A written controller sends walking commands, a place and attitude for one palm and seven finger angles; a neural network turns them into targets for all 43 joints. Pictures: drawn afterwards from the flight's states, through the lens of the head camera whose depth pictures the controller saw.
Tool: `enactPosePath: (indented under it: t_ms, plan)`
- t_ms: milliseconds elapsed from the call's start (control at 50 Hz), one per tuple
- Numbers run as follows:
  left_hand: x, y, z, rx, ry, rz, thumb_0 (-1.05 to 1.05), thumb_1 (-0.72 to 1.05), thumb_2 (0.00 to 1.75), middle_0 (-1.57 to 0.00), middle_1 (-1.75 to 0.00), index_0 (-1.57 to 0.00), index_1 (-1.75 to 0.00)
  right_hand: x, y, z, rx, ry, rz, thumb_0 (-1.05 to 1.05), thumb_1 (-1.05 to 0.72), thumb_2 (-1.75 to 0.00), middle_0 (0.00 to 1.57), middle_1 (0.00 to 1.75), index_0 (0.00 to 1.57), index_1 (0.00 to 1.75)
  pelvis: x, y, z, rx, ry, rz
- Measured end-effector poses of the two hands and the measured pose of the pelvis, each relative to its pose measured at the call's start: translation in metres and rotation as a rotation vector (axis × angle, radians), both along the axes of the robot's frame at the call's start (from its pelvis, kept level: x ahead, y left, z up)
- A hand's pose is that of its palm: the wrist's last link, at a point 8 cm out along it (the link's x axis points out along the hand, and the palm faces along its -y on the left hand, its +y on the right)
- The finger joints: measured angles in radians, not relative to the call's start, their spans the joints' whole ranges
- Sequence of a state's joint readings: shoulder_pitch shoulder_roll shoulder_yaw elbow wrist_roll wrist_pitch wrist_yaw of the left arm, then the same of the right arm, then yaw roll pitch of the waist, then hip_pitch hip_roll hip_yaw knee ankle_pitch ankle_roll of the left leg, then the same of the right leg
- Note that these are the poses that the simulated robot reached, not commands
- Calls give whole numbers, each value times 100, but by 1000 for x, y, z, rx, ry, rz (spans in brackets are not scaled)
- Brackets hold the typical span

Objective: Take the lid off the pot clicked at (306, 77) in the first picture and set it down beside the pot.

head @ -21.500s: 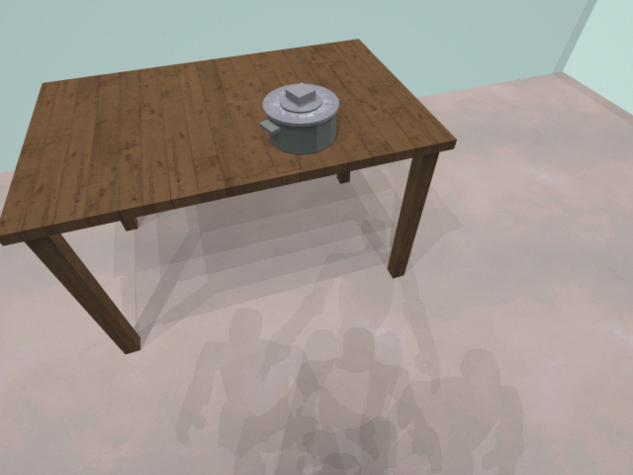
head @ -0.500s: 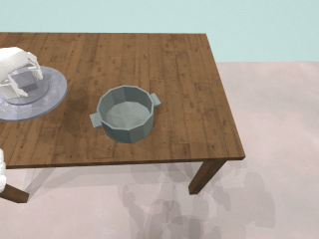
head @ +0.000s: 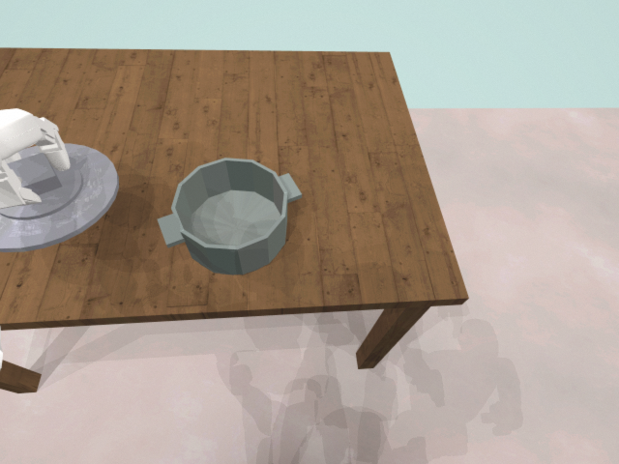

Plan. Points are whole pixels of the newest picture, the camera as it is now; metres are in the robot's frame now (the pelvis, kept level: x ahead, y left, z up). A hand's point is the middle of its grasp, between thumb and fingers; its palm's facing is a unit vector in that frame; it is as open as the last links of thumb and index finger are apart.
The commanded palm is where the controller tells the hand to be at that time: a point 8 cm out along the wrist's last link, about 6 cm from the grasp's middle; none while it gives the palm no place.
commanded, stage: lower the lid onto the table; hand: left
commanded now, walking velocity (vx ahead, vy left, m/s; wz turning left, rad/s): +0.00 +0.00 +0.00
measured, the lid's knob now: (30, 176) +0.47 +0.35 +0.07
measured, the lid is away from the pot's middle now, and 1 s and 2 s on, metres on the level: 0.25 0.24 0.25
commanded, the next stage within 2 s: none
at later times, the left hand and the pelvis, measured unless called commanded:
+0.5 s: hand (37, 191) +0.44 +0.34 +0.07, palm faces -0.47 -0.10 -0.88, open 8.3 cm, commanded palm +0.49 +0.34 +0.13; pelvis +0.00 +0.01 -0.01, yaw -1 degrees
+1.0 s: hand (50, 206) +0.45 +0.34 +0.03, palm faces -0.49 -0.11 -0.86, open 8.3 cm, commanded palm +0.50 +0.35 +0.09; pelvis +0.00 +0.00 -0.01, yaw -1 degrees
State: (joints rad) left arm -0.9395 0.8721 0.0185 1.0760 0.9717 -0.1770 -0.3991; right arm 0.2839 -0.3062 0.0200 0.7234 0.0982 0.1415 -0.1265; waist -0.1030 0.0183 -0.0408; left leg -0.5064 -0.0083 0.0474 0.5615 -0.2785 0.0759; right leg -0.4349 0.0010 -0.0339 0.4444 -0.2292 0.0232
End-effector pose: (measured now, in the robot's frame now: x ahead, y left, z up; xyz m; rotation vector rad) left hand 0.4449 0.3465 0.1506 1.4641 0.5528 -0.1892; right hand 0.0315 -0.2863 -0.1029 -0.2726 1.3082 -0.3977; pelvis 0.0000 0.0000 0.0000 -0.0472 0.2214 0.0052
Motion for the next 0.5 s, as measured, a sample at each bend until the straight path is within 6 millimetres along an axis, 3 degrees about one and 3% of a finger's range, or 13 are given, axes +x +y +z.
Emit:
enactPosePath:
  t_ms: [500]
  plan:
    - [6,-7,-28,-1,15,-44,1,21,83,-47,-89,-54,-93,-15,13,-7,12,33,-23,0,-91,-90,20,30,20,30,-2,7,-5,-5,34,-8]
